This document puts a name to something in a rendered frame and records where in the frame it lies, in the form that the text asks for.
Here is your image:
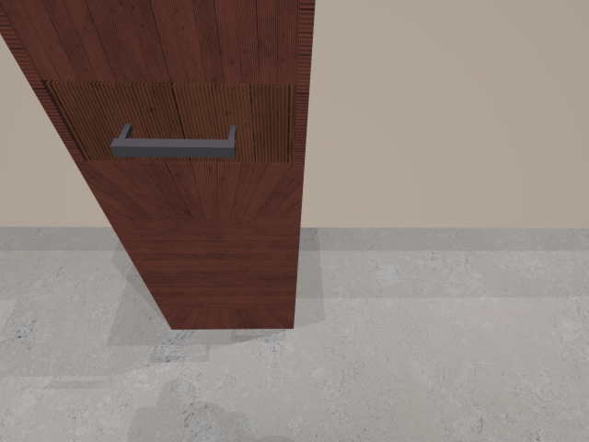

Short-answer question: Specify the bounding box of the drawer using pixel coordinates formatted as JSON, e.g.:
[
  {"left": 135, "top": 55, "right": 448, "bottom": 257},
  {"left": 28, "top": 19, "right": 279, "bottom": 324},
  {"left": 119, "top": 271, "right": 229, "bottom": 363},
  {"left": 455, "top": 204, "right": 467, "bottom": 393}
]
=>
[{"left": 45, "top": 80, "right": 295, "bottom": 162}]

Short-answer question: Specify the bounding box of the cabinet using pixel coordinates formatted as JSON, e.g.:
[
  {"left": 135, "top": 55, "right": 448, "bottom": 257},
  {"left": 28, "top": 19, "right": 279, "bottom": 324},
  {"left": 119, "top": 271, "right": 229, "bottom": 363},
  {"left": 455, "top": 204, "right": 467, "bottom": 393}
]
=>
[{"left": 0, "top": 0, "right": 316, "bottom": 330}]

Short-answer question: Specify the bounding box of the handle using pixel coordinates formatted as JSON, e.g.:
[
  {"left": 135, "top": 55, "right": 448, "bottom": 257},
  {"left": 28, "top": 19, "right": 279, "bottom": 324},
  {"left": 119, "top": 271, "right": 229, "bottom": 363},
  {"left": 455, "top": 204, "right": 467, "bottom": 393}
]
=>
[{"left": 110, "top": 123, "right": 237, "bottom": 158}]

